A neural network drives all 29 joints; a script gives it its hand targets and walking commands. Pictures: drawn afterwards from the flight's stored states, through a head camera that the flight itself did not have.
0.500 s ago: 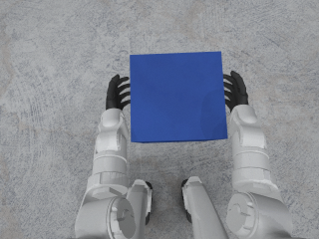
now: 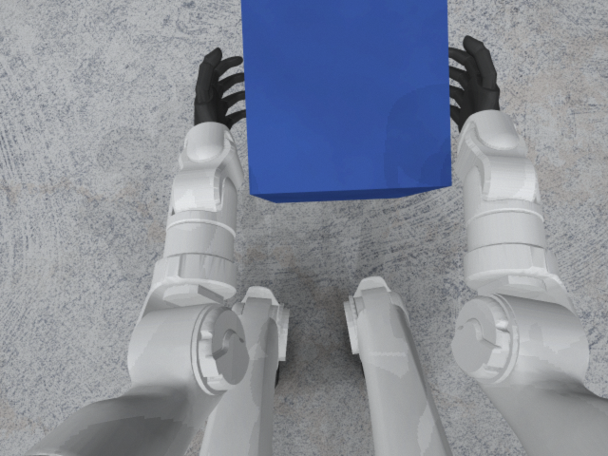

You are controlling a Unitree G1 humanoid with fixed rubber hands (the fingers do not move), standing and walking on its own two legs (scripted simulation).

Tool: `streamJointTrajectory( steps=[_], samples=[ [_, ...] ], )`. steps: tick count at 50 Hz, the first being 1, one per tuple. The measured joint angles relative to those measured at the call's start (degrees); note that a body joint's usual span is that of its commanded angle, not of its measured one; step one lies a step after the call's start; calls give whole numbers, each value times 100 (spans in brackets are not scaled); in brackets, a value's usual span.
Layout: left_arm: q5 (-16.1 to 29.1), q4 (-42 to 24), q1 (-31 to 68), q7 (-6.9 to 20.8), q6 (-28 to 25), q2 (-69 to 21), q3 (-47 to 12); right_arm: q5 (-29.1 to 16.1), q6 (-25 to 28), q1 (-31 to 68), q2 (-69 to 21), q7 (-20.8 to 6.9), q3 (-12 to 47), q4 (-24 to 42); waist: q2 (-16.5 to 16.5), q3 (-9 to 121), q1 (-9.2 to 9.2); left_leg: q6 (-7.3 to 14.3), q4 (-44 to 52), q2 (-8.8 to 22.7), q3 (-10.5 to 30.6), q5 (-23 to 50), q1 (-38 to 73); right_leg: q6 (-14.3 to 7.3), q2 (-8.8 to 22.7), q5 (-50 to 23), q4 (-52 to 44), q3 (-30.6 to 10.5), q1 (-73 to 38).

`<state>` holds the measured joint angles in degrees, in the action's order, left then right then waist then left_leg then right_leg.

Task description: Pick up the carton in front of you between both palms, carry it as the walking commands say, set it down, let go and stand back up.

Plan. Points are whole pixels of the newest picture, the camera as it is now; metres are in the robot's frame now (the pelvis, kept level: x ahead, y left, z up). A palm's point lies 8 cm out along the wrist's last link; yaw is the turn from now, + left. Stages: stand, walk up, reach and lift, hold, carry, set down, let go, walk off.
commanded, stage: set down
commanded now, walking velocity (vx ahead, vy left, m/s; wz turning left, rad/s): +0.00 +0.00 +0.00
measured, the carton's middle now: (339, 123) +0.51 -0.06 -0.18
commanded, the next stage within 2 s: none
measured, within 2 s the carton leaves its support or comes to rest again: rests again in 0.98 s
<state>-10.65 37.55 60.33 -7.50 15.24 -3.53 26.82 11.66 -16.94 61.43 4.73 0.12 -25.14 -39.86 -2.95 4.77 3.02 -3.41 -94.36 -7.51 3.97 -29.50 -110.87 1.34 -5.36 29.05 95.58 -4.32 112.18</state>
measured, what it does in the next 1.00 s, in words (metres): lowers itself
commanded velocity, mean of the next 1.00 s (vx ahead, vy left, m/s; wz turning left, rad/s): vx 0.00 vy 0.00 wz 0.00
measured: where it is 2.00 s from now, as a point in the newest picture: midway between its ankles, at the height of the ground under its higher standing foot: (319, 359)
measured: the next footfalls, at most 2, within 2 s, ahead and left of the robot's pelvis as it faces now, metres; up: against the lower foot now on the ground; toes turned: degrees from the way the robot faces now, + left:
none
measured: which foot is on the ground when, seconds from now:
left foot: down 0.00-1.00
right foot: down 0.00-1.00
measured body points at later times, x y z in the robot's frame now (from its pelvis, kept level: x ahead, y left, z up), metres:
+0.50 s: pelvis -0.01 +0.00 -0.10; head +0.36 -0.05 +0.14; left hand +0.55 +0.07 -0.27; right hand +0.53 -0.23 -0.27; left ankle +0.09 +0.13 -0.49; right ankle +0.09 -0.11 -0.49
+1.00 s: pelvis -0.01 +0.00 -0.14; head +0.36 -0.04 +0.10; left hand +0.55 +0.08 -0.32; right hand +0.53 -0.23 -0.32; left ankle +0.09 +0.12 -0.49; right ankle +0.09 -0.11 -0.49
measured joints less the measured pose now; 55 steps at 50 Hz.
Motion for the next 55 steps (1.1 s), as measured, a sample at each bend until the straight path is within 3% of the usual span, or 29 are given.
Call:
streamJointTrajectory(
  steps=[15, 27, 36, 55],
  samples=[
    [187, 471, 1184, -194, -32, 411, -91, -150, -25, 1195, 573, 35, 143, -468, -8, -1011, 77, -102, -1230, -130, -67, -206, -979, 64, -97, 178, 1245, -7, 1003],
    [753, 851, 1988, -407, -83, 903, -540, -591, 3, 2061, 1087, 186, 620, -878, -16, -2059, 140, -168, -2218, -187, -164, -493, -1410, 74, -146, 430, 2261, 10, 1473],
    [1097, 1029, 2077, -531, -150, 1073, -897, -1013, 90, 2131, 1274, 250, 903, -1075, 45, -2388, 197, -181, -2701, -275, -167, -732, -1421, -16, 6, 750, 2772, 122, 1440],
    [1163, 1755, 2425, -385, -322, 1248, -1001, -903, 268, 2337, 1487, -105, 878, -1700, -56, -2874, 225, -80, -3053, -278, -229, -658, -1367, 32, 133, 722, 3048, 184, 1289]
  ],
)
